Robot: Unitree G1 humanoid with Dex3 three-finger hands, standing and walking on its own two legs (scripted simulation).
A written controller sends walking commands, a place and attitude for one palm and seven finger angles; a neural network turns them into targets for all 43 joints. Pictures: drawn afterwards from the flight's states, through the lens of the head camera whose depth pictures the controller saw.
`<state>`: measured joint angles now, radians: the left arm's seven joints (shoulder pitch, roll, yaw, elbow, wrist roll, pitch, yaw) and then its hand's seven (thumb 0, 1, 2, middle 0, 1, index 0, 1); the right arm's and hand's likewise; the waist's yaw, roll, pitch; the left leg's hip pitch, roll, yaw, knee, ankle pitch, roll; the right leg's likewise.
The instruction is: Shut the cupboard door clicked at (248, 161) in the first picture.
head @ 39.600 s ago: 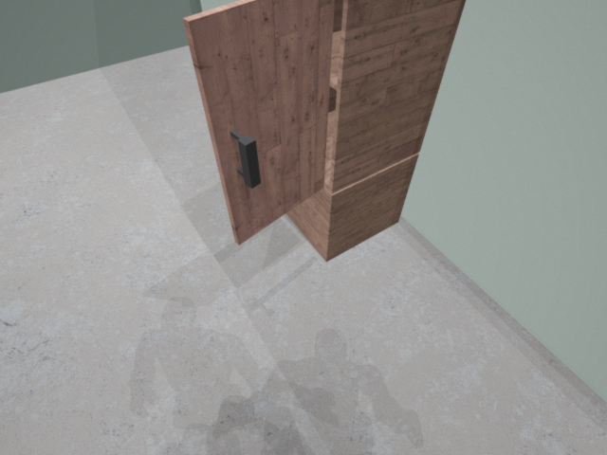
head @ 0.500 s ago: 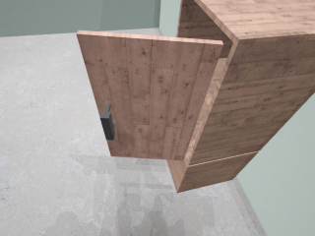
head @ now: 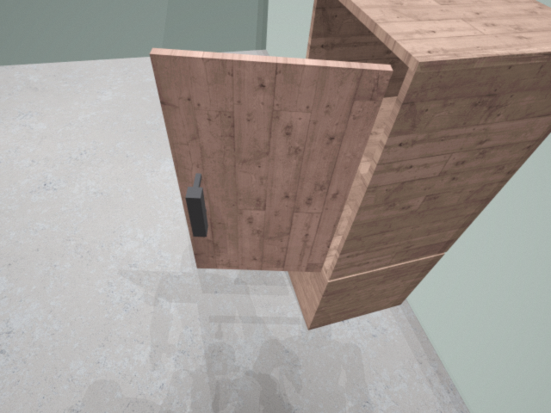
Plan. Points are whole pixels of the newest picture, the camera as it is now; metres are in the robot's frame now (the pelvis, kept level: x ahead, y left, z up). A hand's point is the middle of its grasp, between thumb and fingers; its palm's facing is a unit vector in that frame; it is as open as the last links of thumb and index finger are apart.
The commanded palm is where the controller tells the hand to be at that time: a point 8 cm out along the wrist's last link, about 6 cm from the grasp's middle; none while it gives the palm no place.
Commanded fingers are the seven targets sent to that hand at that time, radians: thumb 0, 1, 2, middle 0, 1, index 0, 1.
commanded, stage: come to a stop and stand still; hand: left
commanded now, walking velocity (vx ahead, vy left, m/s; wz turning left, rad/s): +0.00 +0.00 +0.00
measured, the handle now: (199, 204) +0.48 +0.18 -0.04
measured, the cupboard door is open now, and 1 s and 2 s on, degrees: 74 74 74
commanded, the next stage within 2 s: look again from close up in 0.44 s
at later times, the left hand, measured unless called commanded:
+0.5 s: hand out of the picture -0.05 +0.17 -0.18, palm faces +0.02 -0.99 -0.14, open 7.4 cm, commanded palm none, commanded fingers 0.00 0.90 0.90 -0.20 -0.30 -0.20 -0.30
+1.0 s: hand out of the picture +0.00 +0.19 -0.17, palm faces -0.01 -0.98 -0.22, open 7.4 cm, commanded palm none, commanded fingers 0.00 0.90 0.90 -0.20 -0.30 -0.20 -0.30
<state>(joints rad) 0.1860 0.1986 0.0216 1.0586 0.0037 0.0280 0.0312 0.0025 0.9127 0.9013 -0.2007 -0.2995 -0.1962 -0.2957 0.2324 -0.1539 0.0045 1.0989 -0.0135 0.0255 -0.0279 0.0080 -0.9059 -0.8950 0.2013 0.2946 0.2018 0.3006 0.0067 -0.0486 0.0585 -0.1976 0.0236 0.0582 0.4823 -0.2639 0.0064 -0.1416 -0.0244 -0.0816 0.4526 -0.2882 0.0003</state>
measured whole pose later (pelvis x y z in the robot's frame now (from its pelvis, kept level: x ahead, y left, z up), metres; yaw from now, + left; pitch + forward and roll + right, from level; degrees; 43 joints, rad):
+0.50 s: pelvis -0.02 +0.02 +0.01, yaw -1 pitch -1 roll +0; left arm 0.32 0.14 0.00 1.17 0.01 0.02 0.03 0.00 0.91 0.90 -0.20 -0.30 -0.20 -0.30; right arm 0.29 -0.12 0.01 1.14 -0.01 0.00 -0.03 0.01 -0.91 -0.89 0.20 0.29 0.20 0.30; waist 0.01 -0.04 0.04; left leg -0.15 -0.01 0.09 0.36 -0.18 0.03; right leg -0.12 -0.05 -0.05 0.36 -0.21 0.02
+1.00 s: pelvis -0.02 +0.01 +0.00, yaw -1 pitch -1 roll +1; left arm 0.28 0.16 -0.02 1.08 0.01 -0.02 0.03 0.00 0.91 0.90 -0.20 -0.30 -0.20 -0.30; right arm 0.30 -0.17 0.02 1.08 -0.02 -0.02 -0.02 0.02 -0.92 -0.89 0.20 0.29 0.20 0.30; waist -0.01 0.01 0.01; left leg -0.21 0.00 0.09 0.46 -0.23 0.03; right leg -0.20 -0.05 -0.05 0.50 -0.28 0.01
